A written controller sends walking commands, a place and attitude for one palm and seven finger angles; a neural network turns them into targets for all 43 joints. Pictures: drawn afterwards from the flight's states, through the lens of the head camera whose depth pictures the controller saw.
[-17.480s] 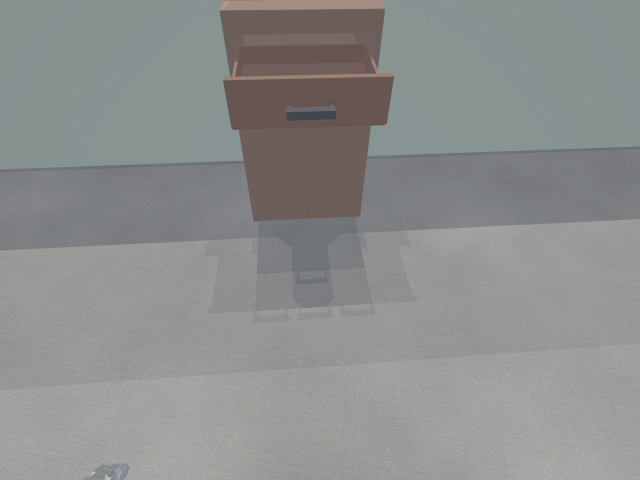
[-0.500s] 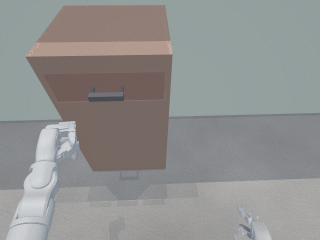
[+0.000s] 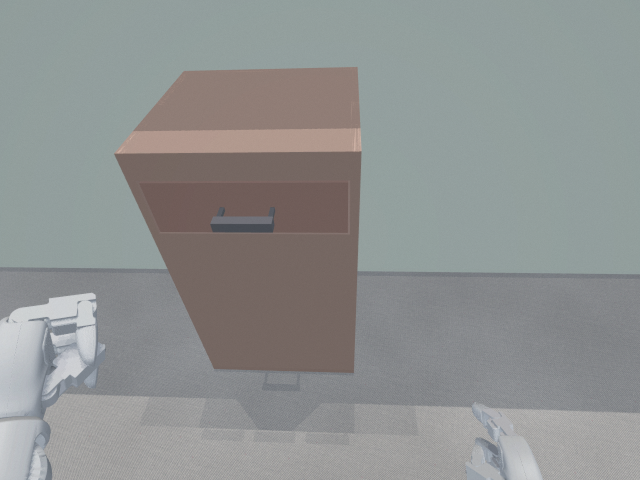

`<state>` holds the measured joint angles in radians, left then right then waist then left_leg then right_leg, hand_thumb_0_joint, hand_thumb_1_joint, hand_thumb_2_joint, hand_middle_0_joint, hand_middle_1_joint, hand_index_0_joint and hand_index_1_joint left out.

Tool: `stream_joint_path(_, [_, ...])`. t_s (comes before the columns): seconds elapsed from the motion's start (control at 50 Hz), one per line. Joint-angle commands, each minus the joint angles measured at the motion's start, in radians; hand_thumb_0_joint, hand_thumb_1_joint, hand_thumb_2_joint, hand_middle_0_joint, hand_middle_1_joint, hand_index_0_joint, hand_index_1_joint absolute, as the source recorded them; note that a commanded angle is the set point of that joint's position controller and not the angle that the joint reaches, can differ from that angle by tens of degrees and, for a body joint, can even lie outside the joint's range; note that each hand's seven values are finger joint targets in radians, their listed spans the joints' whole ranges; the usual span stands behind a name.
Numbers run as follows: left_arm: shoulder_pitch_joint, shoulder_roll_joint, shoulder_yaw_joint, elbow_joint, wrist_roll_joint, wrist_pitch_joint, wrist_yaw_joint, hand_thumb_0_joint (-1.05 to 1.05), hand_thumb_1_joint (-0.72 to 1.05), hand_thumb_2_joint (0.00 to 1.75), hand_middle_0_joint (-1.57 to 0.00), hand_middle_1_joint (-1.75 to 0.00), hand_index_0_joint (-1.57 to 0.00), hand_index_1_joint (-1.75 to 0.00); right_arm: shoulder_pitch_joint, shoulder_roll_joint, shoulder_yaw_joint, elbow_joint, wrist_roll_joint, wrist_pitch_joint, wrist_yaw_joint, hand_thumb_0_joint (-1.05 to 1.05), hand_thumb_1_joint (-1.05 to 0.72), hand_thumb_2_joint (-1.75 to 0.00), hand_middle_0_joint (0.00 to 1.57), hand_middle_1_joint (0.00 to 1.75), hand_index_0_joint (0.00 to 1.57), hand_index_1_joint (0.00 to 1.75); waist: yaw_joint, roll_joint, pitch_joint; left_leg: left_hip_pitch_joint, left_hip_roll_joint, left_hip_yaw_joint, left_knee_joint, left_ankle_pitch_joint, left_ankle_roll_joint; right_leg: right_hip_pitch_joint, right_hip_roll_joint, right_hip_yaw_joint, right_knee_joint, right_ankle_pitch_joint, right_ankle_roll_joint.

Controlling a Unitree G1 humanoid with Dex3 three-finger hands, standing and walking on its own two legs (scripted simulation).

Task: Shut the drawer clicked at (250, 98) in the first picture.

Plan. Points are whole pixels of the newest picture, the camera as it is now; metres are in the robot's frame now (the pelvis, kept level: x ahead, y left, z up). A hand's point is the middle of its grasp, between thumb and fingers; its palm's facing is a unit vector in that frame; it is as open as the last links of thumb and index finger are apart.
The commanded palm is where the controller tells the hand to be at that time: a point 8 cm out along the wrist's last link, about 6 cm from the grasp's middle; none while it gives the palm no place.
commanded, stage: draw the hand back to the body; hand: left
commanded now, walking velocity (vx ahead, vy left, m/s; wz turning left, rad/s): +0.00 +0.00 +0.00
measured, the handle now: (244, 217) +0.63 +0.25 -0.05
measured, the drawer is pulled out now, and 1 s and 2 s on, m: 0.00 0.00 0.00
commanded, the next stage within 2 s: step back with the hand held close in 0.20 s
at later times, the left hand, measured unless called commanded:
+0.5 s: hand (106, 358) +0.18 +0.23 +0.15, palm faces +0.36 -0.82 -0.45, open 3.2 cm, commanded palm +0.12 +0.27 +0.17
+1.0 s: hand (26, 439) +0.11 +0.27 +0.14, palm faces +0.35 -0.80 -0.49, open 3.2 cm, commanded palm +0.05 +0.30 +0.17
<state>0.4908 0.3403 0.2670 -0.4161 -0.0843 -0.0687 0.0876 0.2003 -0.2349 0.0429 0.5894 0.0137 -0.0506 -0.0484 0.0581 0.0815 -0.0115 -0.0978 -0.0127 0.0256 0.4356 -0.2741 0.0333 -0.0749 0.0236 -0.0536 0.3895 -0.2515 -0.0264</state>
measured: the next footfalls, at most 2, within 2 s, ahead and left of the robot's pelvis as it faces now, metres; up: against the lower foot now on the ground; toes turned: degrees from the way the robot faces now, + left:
right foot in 1.70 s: -0.26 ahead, -0.06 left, +0.00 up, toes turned +2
left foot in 1.90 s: -0.11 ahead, +0.12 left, +0.00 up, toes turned -2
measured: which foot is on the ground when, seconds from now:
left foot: down 0.00-1.00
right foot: down 0.00-1.00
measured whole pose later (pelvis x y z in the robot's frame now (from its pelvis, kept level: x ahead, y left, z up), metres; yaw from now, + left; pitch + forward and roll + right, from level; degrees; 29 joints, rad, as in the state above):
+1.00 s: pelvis -0.08 +0.02 -0.01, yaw +1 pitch +0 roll -1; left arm 0.62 0.37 0.35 -0.53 -0.01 -0.21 0.12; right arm 0.19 -0.21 0.00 0.53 0.01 -0.04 -0.07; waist 0.01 0.02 0.02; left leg -0.35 -0.04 0.04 0.54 -0.20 0.08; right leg -0.33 0.00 -0.03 0.51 -0.18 0.01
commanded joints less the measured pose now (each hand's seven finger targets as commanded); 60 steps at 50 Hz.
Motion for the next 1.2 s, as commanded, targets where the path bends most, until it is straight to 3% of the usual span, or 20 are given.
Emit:
stream_joint_path(0.0, [-0.001,0.172,0.131,-0.282,-0.003,-0.075,0.018,0.0,0.9,0.9,-1.4,-1.6,-1.4,-1.6,-0.143,-0.094,-0.046,-0.169,0.001,-0.078,-0.015,0.0,-0.9,-0.9,0.2,0.3,0.2,0.3,0.002,-0.036,-0.015,-0.017,0.034,-0.036,-0.052,0.213,-0.002,-0.022,-0.024,0.05,-0.069,0.189,-0.007])
stream_joint_path(0.1, [-0.061,0.138,0.099,-0.206,0.007,-0.08,0.024,0.0,0.9,0.9,-1.4,-1.6,-1.4,-1.6,-0.125,-0.098,-0.053,-0.14,0.0,-0.088,-0.031,0.0,-0.9,-0.9,0.2,0.3,0.2,0.3,-0.022,-0.075,0.066,-0.019,0.029,-0.031,-0.048,0.117,0.009,-0.1,-0.03,0.06,-0.108,0.063,0.001])
stream_joint_path(0.22, [-0.063,0.163,0.121,-0.245,0.008,-0.102,0.036,0.0,0.9,0.9,-1.4,-1.6,-1.4,-1.6,-0.133,-0.089,-0.053,-0.141,-0.005,-0.113,-0.043,0.0,-0.9,-0.9,0.2,0.3,0.2,0.3,-0.004,-0.03,-0.031,0.012,0.021,-0.025,-0.039,0.139,0.014,-0.045,-0.048,0.074,-0.096,0.087,0.003])
stream_joint_path(0.3, [-0.029,0.171,0.134,-0.238,0.008,-0.103,0.039,0.0,0.9,0.9,-1.4,-1.6,-1.4,-1.6,-0.138,-0.086,-0.053,-0.135,-0.005,-0.125,-0.041,0.0,-0.9,-0.9,0.2,0.3,0.2,0.3,0.005,-0.033,-0.028,0.002,0.02,-0.022,-0.032,0.19,0.011,-0.025,-0.047,0.078,-0.088,0.162,0.001])
stream_joint_path(0.32, [-0.124,0.29,0.271,-0.302,0.015,-0.147,0.043,0.0,0.9,0.9,-1.4,-1.6,-1.4,-1.6,-0.116,-0.115,-0.067,-0.157,-0.005,-0.095,-0.028,0.0,-0.9,-0.9,0.2,0.3,0.2,0.3,-0.039,-0.089,0.077,-0.08,0.037,-0.048,0.017,0.122,0.027,-0.146,-0.119,0.215,-0.16,0.187,0.013])
stream_joint_path(0.34, [-0.037,0.218,0.227,-0.193,0.023,-0.152,0.037,0.0,0.9,0.9,-1.4,-1.6,-1.4,-1.6,-0.103,-0.086,-0.07,-0.128,-0.007,-0.075,-0.023,0.0,-0.9,-0.9,0.2,0.3,0.2,0.3,-0.046,-0.152,0.059,-0.077,0.035,-0.048,0.055,0.116,0.022,-0.146,-0.155,0.21,-0.165,0.199,0.007])
stream_joint_path(0.38, [0.027,0.162,0.175,-0.153,0.028,-0.152,0.032,0.0,0.9,0.9,-1.4,-1.6,-1.4,-1.6,-0.106,-0.084,-0.074,-0.137,-0.007,-0.049,-0.014,0.0,-0.9,-0.9,0.2,0.3,0.2,0.3,-0.052,-0.176,0.044,-0.088,0.038,-0.035,0.074,0.127,0.018,-0.15,-0.173,0.198,-0.155,0.26,0.02])
stream_joint_path(0.44, [0.093,0.146,0.161,-0.187,0.027,-0.169,0.029,0.0,0.9,0.9,-1.4,-1.6,-1.4,-1.6,-0.107,-0.101,-0.087,-0.154,-0.005,-0.025,-0.01,0.0,-0.9,-0.9,0.2,0.3,0.2,0.3,-0.054,-0.062,-0.046,-0.076,0.057,-0.042,0.012,0.232,0.018,-0.084,-0.148,0.13,-0.067,0.344,0.022])
stream_joint_path(0.5, [0.121,0.182,0.186,-0.267,0.027,-0.173,0.037,0.0,0.9,0.9,-1.4,-1.6,-1.4,-1.6,-0.12,-0.112,-0.096,-0.175,-0.004,-0.009,-0.016,0.0,-0.9,-0.9,0.2,0.3,0.2,0.3,-0.05,0.008,-0.124,-0.068,0.076,-0.052,-0.011,0.377,0.022,-0.036,-0.116,0.091,-0.002,0.418,0.027])
stream_joint_path(0.56, [0.14,0.216,0.218,-0.332,0.025,-0.173,0.048,0.0,0.9,0.9,-1.4,-1.6,-1.4,-1.6,-0.116,-0.109,-0.1,-0.199,0.0,0.002,-0.021,0.0,-0.9,-0.9,0.2,0.3,0.2,0.3,-0.049,-0.053,-0.185,-0.082,0.084,-0.07,-0.002,0.463,0.017,0.003,-0.102,0.082,0.044,0.484,0.025])
stream_joint_path(0.62, [0.169,0.23,0.244,-0.335,0.02,-0.173,0.056,0.0,0.9,0.9,-1.4,-1.6,-1.4,-1.6,-0.117,-0.101,-0.104,-0.203,0.002,0.008,-0.03,0.0,-0.9,-0.9,0.2,0.3,0.2,0.3,-0.047,-0.065,-0.187,-0.114,0.088,-0.083,-0.008,0.449,0.014,-0.002,-0.096,0.083,0.057,0.463,0.025])
stream_joint_path(0.72, [0.183,0.201,0.225,-0.29,0.023,-0.175,0.055,0.0,0.9,0.9,-1.4,-1.6,-1.4,-1.6,-0.115,-0.105,-0.109,-0.197,0.001,0.009,-0.033,0.0,-0.9,-0.9,0.2,0.3,0.2,0.3,-0.053,-0.029,-0.12,-0.198,0.105,-0.108,-0.06,0.331,0.022,-0.04,-0.072,0.076,0.066,0.32,0.031])
stream_joint_path(0.82, [0.139,0.186,0.203,-0.289,0.043,-0.192,0.056,0.0,0.9,0.9,-1.4,-1.6,-1.4,-1.6,-0.114,-0.122,-0.107,-0.201,0.001,-0.01,-0.034,0.0,-0.9,-0.9,0.2,0.3,0.2,0.3,-0.06,-0.01,-0.045,-0.418,0.132,-0.158,-0.157,-0.053,0.055,0.019,-0.049,0.089,0.104,0.155,0.035])
stream_joint_path(0.9, [0.095,0.199,0.215,-0.335,0.067,-0.208,0.061,0.0,0.9,0.9,-1.4,-1.6,-1.4,-1.6,-0.11,-0.133,-0.105,-0.214,-0.002,-0.033,-0.037,0.0,-0.9,-0.9,0.2,0.3,0.2,0.3,-0.059,0.003,-0.035,-0.588,0.157,-0.204,-0.209,-0.304,0.086,0.102,-0.026,0.102,0.168,0.092,0.043])
stream_joint_path(1.0, [0.062,0.206,0.235,-0.374,0.09,-0.223,0.065,0.0,0.9,0.9,-1.4,-1.6,-1.4,-1.6,-0.095,-0.136,-0.106,-0.219,-0.01,-0.061,-0.041,0.0,-0.9,-0.9,0.2,0.3,0.2,0.3,-0.06,0.025,-0.036,-0.686,0.173,-0.224,-0.198,-0.425,0.104,0.138,-0.009,0.125,0.23,0.053,0.045])
stream_joint_path(1.06, [0.081,0.203,0.24,-0.374,0.086,-0.234,0.066,0.0,0.9,0.9,-1.4,-1.6,-1.4,-1.6,-0.072,-0.123,-0.109,-0.211,-0.012,-0.071,-0.034,0.0,-0.9,-0.9,0.2,0.3,0.2,0.3,-0.067,-0.055,-0.038,-0.606,0.11,-0.176,-0.064,-0.366,0.082,0.023,-0.053,0.211,0.12,0.003,0.018])
stream_joint_path(1.12, [0.073,0.203,0.228,-0.381,0.063,-0.243,0.068,0.0,0.9,0.9,-1.4,-1.6,-1.4,-1.6,-0.059,-0.11,-0.111,-0.185,-0.018,-0.068,-0.025,0.0,-0.9,-0.9,0.2,0.3,0.2,0.3,-0.079,-0.161,-0.027,-0.39,0.04,-0.116,0.14,-0.215,0.025,-0.24,-0.167,0.324,-0.064,-0.134,-0.047])
stream_joint_path(1.16, [0.067,0.196,0.209,-0.362,0.05,-0.246,0.078,0.0,0.9,0.9,-1.4,-1.6,-1.4,-1.6,-0.051,-0.098,-0.11,-0.159,-0.018,-0.059,-0.018,0.0,-0.9,-0.9,0.2,0.3,0.2,0.3,-0.089,-0.204,-0.04,-0.237,0.016,-0.083,0.253,-0.107,-0.003,-0.388,-0.234,0.317,-0.117,-0.131,-0.08])
stream_joint_path(1.18, [0.065,0.199,0.209,-0.358,0.049,-0.249,0.083,0.0,0.9,0.9,-1.4,-1.6,-1.4,-1.6,-0.052,-0.096,-0.11,-0.151,-0.018,-0.056,-0.017,0.0,-0.9,-0.9,0.2,0.3,0.2,0.3,-0.092,-0.201,-0.049,-0.204,0.016,-0.078,0.252,-0.089,-0.004,-0.415,-0.233,0.285,-0.115,-0.126,-0.075])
